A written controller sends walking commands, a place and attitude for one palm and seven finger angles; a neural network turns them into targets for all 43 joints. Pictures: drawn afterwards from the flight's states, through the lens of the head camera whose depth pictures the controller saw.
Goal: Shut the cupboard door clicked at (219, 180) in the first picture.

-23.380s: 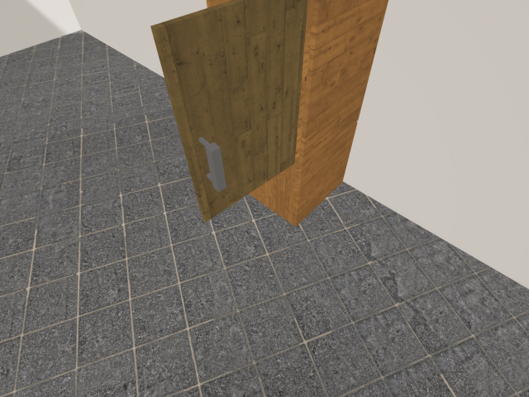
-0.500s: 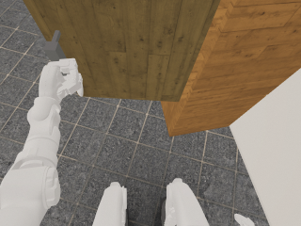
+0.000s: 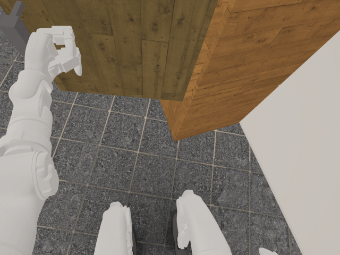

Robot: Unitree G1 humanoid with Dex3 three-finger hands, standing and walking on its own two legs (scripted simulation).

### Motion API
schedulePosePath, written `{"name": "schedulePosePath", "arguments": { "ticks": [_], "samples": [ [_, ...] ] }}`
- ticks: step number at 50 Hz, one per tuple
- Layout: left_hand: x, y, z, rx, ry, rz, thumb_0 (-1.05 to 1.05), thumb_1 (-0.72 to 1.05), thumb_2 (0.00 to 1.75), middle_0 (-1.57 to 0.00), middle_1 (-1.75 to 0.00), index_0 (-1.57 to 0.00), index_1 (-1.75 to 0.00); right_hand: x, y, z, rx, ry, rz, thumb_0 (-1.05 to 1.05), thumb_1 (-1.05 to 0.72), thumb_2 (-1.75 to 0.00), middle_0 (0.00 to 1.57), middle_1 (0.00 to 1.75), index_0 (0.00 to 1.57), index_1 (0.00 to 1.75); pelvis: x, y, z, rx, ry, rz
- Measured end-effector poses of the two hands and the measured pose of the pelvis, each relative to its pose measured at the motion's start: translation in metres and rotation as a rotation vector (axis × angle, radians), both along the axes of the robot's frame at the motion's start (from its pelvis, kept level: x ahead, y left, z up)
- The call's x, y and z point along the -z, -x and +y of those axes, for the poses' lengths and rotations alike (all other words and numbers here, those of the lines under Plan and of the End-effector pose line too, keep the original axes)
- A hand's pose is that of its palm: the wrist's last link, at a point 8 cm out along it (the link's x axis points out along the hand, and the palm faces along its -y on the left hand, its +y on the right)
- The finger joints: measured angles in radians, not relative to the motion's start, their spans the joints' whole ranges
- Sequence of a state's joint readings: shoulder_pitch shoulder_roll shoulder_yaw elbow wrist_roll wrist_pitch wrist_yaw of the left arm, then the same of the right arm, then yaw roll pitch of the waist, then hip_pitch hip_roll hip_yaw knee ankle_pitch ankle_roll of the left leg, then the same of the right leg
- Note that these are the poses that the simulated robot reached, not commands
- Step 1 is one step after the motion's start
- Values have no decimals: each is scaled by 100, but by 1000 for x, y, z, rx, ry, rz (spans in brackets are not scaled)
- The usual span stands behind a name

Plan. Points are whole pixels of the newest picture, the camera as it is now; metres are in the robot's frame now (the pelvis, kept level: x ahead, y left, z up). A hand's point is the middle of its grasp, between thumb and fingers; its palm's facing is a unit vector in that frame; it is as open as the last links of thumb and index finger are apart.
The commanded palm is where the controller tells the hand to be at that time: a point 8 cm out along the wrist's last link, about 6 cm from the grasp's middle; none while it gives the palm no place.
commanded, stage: push the door shut along its arc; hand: left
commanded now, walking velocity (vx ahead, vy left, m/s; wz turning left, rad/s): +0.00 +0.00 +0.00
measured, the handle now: (32, 41) +0.59 +0.24 +0.05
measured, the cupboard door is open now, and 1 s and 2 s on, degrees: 69 57 57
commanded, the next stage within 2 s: pull the fist back off the door in 0.68 s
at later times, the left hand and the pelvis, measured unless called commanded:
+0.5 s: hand (80, 43) +0.57 +0.14 +0.06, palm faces -0.30 -0.95 -0.05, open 3.0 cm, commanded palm +0.59 +0.15 +0.06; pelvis +0.00 +0.00 -0.01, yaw -1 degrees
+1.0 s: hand (91, 29) +0.62 +0.12 +0.06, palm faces +0.16 -0.99 -0.01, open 3.1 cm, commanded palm +0.58 +0.12 +0.06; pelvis +0.00 +0.00 -0.02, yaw -2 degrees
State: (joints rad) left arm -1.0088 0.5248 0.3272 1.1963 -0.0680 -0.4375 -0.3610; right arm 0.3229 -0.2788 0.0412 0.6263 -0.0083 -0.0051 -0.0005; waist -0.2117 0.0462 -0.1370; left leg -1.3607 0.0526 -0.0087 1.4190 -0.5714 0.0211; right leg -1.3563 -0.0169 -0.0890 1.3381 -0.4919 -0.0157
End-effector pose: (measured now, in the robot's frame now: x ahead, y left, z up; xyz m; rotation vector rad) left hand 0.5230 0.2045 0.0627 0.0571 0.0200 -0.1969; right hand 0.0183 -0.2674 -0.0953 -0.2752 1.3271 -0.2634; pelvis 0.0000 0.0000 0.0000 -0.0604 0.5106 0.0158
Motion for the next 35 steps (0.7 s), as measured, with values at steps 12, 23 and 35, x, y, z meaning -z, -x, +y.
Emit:
{"name": "schedulePosePath", "arguments": {
  "ticks": [12, 23, 35],
  "samples": [
    [0, -27, -5, 48, -9, 23, 0, 88, 91, -130, -150, -130, -150, 3, 19, 5, 42, -11, 60, 1, -90, -89, 20, 30, 20, 30, 5, -4, -1, 14, 3, 29],
    [-1, -42, -7, 94, -9, 36, 0, 88, 94, -130, -150, -130, -150, 3, 25, -1, 32, 34, 81, 1, -90, -89, 20, 30, 20, 30, 12, -1, -2, 5, 17, 51],
    [-4, -61, -17, 126, -13, 45, 4, 94, 98, -130, -150, -130, -150, 2, 36, 0, 27, 73, 85, 1, -90, -89, 20, 30, 20, 30, 21, 4, 0, -1, 32, 74]
  ]
}}
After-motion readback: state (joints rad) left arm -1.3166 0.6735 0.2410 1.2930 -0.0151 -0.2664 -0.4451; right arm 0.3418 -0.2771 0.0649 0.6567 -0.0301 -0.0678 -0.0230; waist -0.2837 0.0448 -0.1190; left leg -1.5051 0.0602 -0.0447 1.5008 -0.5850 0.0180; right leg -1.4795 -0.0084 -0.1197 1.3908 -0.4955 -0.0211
